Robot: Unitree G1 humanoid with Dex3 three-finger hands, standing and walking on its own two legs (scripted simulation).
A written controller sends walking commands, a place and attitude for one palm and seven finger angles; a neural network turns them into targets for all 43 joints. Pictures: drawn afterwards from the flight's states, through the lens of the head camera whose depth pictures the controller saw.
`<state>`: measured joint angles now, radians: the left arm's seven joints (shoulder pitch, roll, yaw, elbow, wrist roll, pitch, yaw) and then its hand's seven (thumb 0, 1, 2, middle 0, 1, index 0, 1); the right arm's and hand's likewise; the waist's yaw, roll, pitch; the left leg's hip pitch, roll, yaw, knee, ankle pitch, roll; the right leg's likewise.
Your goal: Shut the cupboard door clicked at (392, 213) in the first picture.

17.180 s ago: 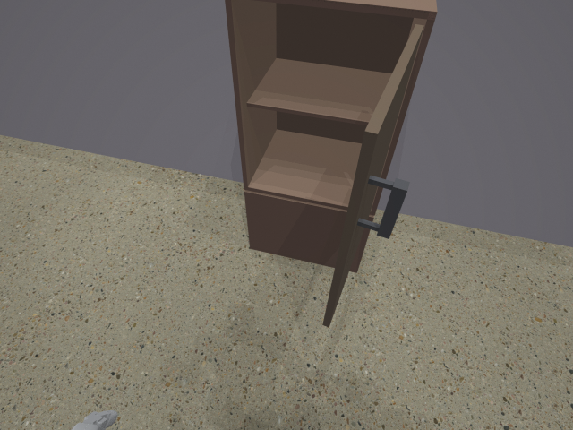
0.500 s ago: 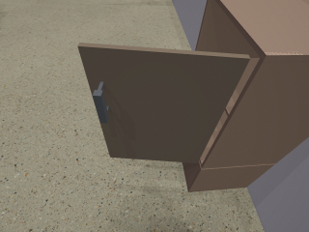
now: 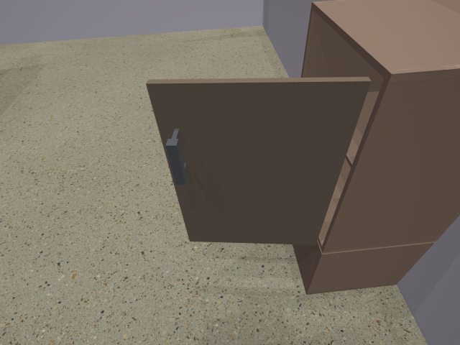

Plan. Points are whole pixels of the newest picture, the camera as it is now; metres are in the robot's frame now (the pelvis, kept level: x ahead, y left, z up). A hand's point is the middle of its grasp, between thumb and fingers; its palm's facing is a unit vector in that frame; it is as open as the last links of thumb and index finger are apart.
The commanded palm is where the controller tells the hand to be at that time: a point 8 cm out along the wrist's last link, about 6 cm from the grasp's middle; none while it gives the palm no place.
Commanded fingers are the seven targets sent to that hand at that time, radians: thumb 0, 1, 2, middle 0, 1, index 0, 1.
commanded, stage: come to a stop and stand still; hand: left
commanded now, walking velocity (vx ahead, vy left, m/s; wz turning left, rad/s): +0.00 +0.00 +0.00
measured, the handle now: (178, 156) +0.50 +0.15 +0.05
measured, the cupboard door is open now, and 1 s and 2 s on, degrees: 82 82 82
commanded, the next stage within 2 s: look again from close up in 2.00 s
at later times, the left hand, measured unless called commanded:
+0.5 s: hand out of the picture -0.03 +0.13 -0.16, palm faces +0.02 -0.99 -0.16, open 7.4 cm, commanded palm none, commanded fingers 0.00 0.90 0.90 -0.20 -0.30 -0.20 -0.30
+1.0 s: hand out of the picture -0.01 +0.12 -0.16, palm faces +0.04 -0.99 -0.16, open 7.4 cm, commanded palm none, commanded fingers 0.00 0.90 0.90 -0.20 -0.30 -0.20 -0.30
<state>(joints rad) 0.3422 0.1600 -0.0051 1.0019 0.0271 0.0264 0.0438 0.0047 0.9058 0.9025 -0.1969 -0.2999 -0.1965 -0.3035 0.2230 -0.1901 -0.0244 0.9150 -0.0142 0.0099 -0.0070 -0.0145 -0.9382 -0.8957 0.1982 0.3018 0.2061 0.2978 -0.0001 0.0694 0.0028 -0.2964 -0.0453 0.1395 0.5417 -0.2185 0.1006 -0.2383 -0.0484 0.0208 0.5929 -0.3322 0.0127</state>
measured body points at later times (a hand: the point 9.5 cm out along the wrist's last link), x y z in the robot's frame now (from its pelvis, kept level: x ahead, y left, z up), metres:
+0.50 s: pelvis -0.02 -0.02 +0.01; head -0.02 -0.03 +0.46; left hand -0.03 +0.18 -0.15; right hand -0.04 -0.24 -0.15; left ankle +0.06 +0.05 -0.73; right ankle +0.01 -0.15 -0.73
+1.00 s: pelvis +0.01 -0.03 +0.01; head +0.03 -0.04 +0.46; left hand -0.01 +0.17 -0.15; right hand +0.01 -0.25 -0.15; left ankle +0.06 +0.05 -0.73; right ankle +0.01 -0.15 -0.73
